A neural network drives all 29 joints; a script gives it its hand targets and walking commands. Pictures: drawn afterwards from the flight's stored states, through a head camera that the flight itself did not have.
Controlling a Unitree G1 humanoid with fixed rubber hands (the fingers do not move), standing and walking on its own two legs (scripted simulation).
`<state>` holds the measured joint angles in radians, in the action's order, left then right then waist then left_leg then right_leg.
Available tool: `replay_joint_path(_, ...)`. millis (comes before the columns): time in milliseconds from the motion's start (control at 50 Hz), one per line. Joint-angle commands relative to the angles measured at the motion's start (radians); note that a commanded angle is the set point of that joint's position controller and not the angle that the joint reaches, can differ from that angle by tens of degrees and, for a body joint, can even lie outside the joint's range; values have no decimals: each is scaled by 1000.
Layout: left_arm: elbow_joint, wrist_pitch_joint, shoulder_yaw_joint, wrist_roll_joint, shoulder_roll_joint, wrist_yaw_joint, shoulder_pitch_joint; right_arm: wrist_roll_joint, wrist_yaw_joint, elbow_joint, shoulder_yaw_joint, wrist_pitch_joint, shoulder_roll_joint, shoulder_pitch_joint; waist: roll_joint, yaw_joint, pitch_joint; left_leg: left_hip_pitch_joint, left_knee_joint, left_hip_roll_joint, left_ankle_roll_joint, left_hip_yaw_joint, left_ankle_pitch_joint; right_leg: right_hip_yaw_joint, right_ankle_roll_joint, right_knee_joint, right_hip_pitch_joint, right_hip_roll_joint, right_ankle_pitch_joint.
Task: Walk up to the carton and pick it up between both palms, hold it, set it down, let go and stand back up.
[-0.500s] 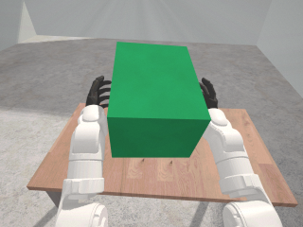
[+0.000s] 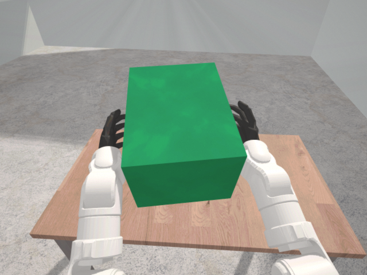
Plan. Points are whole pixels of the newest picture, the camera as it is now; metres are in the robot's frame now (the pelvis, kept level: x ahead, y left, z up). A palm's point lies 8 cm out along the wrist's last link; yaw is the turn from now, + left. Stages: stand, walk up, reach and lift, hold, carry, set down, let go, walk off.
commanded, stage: hold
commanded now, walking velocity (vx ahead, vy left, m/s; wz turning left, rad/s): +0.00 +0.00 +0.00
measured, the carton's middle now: (178, 130) +0.37 +0.02 +0.19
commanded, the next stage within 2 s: none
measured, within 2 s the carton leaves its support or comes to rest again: neither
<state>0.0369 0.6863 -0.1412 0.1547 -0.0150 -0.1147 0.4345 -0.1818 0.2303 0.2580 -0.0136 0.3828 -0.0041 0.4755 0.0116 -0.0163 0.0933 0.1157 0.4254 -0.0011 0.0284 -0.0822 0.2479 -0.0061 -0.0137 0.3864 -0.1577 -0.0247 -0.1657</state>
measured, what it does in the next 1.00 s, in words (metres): stands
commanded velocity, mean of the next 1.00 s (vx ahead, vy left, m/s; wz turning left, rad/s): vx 0.00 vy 0.00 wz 0.00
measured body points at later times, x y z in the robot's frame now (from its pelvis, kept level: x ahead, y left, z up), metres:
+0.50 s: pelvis -0.01 +0.00 +0.00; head -0.05 +0.01 +0.45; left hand +0.36 +0.15 +0.17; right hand +0.36 -0.14 +0.16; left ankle -0.01 +0.13 -0.74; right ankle +0.03 -0.11 -0.74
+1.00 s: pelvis -0.03 -0.01 +0.00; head -0.05 +0.00 +0.45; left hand +0.36 +0.15 +0.16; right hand +0.36 -0.14 +0.15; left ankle -0.01 +0.13 -0.74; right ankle +0.03 -0.11 -0.74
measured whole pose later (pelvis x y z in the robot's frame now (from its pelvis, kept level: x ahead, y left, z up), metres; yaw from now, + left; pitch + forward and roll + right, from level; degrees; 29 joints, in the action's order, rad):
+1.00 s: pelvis -0.03 -0.01 +0.00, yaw +0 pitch -5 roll +0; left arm 0.22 0.71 -0.23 0.21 -0.02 -0.08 0.63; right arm -0.16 0.19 0.47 -0.17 0.38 -0.04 0.64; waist 0.02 -0.02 -0.05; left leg 0.12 0.42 0.00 0.03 -0.08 0.20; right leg -0.01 -0.02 0.39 -0.17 -0.02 -0.13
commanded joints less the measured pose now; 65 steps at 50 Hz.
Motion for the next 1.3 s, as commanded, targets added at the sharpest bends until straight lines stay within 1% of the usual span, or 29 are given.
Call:
replay_joint_path(0, -4, -17, 404, -46, -567, 232, 795, -64, -84, -111, 364, 80, -529, 791, 3, -145, 66, 65, -169, 62, -10, 45, -62, -23, 71, -92, 328, 14, 270)
replay_joint_path(40, 69, 19, 310, 22, -548, 288, 793, -38, -91, -29, 292, 100, -493, 832, 5, -137, 6, 72, -195, 51, -21, 62, 5, -19, 54, -118, 302, 19, 116)
replay_joint_path(80, 140, 30, 230, 58, -508, 320, 837, -11, -108, 66, 211, 116, -461, 867, -3, -117, -8, 96, -202, 44, -24, 74, 70, -13, 34, -134, 239, 20, -76)
replay_joint_path(100, 155, 24, 214, 59, -504, 329, 867, -1, -120, 102, 182, 118, -460, 878, -12, -108, 20, 110, -202, 43, -19, 78, 85, -9, 23, -132, 225, 19, -132)
replay_joint_path(140, 132, -3, 225, 33, -525, 327, 929, 2, -141, 135, 167, 105, -485, 892, -38, -106, 115, 127, -202, 42, -5, 79, 86, -9, 13, -112, 242, 12, -139)
replay_joint_path(220, -22, -108, 354, -94, -591, 267, 1128, -25, -171, 74, 226, 29, -608, 991, -73, -131, 387, 117, -182, 47, 14, 68, 3, -24, 26, -67, 307, -5, -3)
replay_joint_path(300, -196, -204, 550, -230, -667, 181, 1299, -66, -177, -135, 358, -45, -699, 1140, -96, -116, 739, 29, -100, 45, 33, 46, -201, -31, 34, -25, 326, -19, 217)
replay_joint_path(340, -264, -229, 635, -278, -690, 151, 1275, -100, -162, -265, 450, -71, -728, 1137, -89, -108, 852, 1, -53, 50, 34, 37, -320, -27, 43, 0, 362, -24, 375)
replay_joint_path(400, -352, -224, 712, -314, -704, 122, 1124, -174, -125, -458, 597, -76, -744, 1052, -66, -86, 895, -26, 2, 61, 32, 22, -491, -18, 63, 34, 450, -35, 631)
replay_joint_path(440, -332, -189, 703, -299, -698, 120, 991, -215, -96, -514, 646, -57, -726, 994, -45, -77, 779, -14, 8, 72, 27, 10, -530, -13, 78, 39, 488, -36, 756)
replay_joint_path(460, -281, -163, 674, -274, -685, 126, 933, -222, -84, -493, 639, -40, -705, 977, -36, -76, 675, 6, -4, 76, 22, 7, -499, -10, 84, 28, 480, -31, 761)
replay_joint_path(500, -123, -101, 534, -165, -628, 162, 814, -197, -72, -366, 574, 10, -651, 919, -1, -71, 419, 48, -60, 86, -1, 19, -363, -3, 96, -15, 455, -11, 684)
replay_joint_path(540, 13, -37, 366, -27, -574, 221, 707, -165, -64, -227, 504, 56, -609, 858, 45, -69, 204, 55, -117, 91, -25, 38, -248, 2, 109, -55, 453, 13, 613)
replay_joint_path(560, 51, -8, 306, 25, -561, 250, 672, -154, -61, -171, 474, 75, -584, 834, 53, -74, 133, 48, -137, 89, -28, 45, -207, 3, 109, -68, 451, 22, 572)
replay_joint_path(600, 80, 25, 235, 74, -537, 302, 709, -129, -63, -66, 395, 102, -530, 831, 41, -82, 45, 58, -169, 76, -27, 57, -111, 7, 89, -98, 395, 27, 381)
replay_joint_path(660, 87, 23, 222, 58, -527, 341, 881, -61, -90, 72, 234, 111, -486, 864, -27, -101, 31, 69, -189, 53, -8, 69, -17, -11, 41, -126, 255, 11, 40)
replay_joint_path(680, 65, 10, 244, 33, -540, 342, 941, -40, -104, 95, 199, 105, -492, 873, -51, -114, 59, 78, -192, 48, 2, 70, 3, -16, 26, -121, 233, 5, -10)
replay_joint_path(740, -56, -52, 363, -66, -601, 312, 1090, -26, -137, 105, 188, 64, -551, 890, -115, -161, 194, 105, -193, 38, 36, 67, 23, -30, 7, -86, 248, -7, -7)
replay_joint_path(780, -110, -106, 444, -131, -636, 266, 1191, -20, -157, 83, 201, 22, -601, 945, -142, -179, 313, 105, -186, 33, 49, 57, 17, -45, 7, -67, 254, -15, -1)
replay_joint_path(800, -142, -133, 490, -167, -653, 243, 1249, -15, -167, 54, 212, 1, -618, 988, -151, -178, 398, 92, -175, 28, 56, 53, -3, -47, 4, -58, 247, -19, 1)
replay_joint_path(860, -185, -197, 597, -248, -687, 176, 1358, -14, -187, -56, 272, -51, -661, 1118, -145, -152, 606, 32, -127, 22, 58, 47, -59, -51, 4, -52, 208, -21, 11)
replay_joint_path(920, -128, -211, 629, -264, -686, 136, 1269, -32, -181, -179, 366, -82, -688, 1167, -87, -103, 678, 33, -104, 35, 28, 53, -109, -31, 28, -50, 251, -11, 108)
replay_joint_path(980, -30, -189, 582, -230, -663, 132, 1072, -69, -155, -275, 466, -82, -696, 1167, -8, -51, 653, 84, -100, 49, -11, 61, -152, -6, 63, -39, 359, 1, 243)
replay_joint_path(1020, 35, -157, 519, -182, -654, 149, 917, -104, -132, -307, 512, -70, -687, 1136, 35, -29, 589, 92, -98, 57, -31, 60, -200, 0, 83, -38, 421, 6, 353)
replay_joint_path(1060, 86, -118, 432, -117, -633, 177, 785, -137, -107, -302, 539, -49, -677, 1083, 76, -20, 500, 91, -95, 72, -45, 55, -245, 5, 103, -38, 477, 14, 494)
replay_joint_path(1120, 89, -63, 326, -18, -585, 231, 660, -176, -67, -267, 553, -2, -649, 971, 90, -40, 385, 75, -97, 93, -47, 44, -293, 14, 128, -35, 559, 32, 736)
replay_joint_path(1160, 38, -38, 301, 10, -567, 263, 662, -191, -48, -246, 541, 25, -641, 915, 67, -67, 342, 60, -109, 97, -37, 36, -292, 10, 137, -27, 579, 37, 814)
replay_joint_path(1220, -129, -39, 371, -36, -588, 284, 816, -203, -41, -225, 479, 44, -625, 879, -24, -124, 344, 40, -102, 86, 5, 32, -298, -7, 112, -14, 527, 10, 735)
replay_joint_path(1280, -352, -78, 535, -159, -660, 251, 1025, -209, -58, -263, 439, 26, -623, 883, -143, -184, 427, -23, -53, 65, 73, 15, -428, -29, 69, -11, 403, -29, 566)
